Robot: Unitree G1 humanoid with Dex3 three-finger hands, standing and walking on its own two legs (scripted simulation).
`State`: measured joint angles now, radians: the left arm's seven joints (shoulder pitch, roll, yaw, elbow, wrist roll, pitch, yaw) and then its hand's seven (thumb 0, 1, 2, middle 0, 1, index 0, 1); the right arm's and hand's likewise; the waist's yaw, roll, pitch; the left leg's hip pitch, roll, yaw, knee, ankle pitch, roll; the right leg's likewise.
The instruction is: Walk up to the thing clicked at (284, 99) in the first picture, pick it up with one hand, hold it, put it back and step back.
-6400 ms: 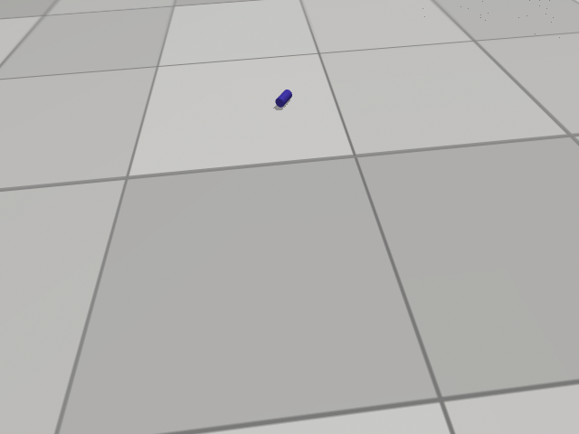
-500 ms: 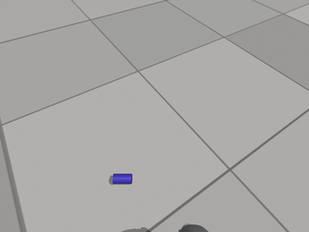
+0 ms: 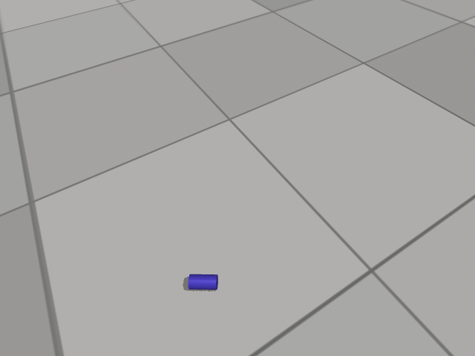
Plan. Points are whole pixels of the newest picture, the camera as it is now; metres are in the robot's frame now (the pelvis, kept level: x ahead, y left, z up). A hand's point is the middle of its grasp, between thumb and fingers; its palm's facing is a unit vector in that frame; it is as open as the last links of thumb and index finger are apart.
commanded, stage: walk up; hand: left
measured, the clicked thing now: (203, 281) +0.52 +0.20 -0.73
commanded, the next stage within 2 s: stand in 1.22 s
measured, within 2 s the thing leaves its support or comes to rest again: neither
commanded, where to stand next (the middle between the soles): +0.11 +0.03 m, yaw -3 degrees
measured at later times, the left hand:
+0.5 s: hand out of the picture +0.11 +0.28 -0.14, palm faces -0.02 -0.94 -0.34, open 7.4 cm
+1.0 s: hand out of the picture +0.11 +0.27 -0.14, palm faces -0.03 -0.94 -0.34, open 7.4 cm
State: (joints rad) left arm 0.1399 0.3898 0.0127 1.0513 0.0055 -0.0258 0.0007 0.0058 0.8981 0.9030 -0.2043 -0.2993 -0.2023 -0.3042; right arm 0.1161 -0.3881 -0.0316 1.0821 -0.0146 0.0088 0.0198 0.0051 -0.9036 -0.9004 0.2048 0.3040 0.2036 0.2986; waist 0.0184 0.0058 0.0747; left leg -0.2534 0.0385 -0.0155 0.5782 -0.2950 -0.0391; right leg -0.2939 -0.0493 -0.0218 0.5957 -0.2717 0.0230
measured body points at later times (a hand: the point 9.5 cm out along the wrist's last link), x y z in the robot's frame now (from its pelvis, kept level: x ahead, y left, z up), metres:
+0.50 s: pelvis +0.01 +0.02 +0.02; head +0.02 +0.03 +0.47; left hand +0.11 +0.33 -0.11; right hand +0.11 -0.28 -0.11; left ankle +0.01 +0.15 -0.73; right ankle +0.03 -0.13 -0.73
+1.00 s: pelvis +0.03 +0.02 +0.02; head +0.04 +0.01 +0.47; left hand +0.11 +0.32 -0.11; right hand +0.10 -0.29 -0.12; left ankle +0.01 +0.15 -0.73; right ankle +0.03 -0.13 -0.73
